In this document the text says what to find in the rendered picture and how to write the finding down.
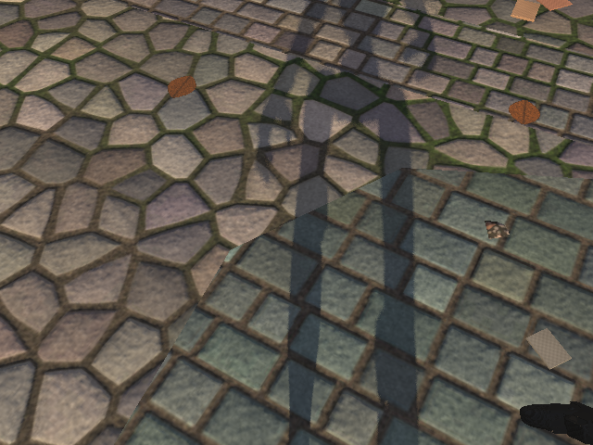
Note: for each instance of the right robot hand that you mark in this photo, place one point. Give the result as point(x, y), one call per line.
point(574, 419)

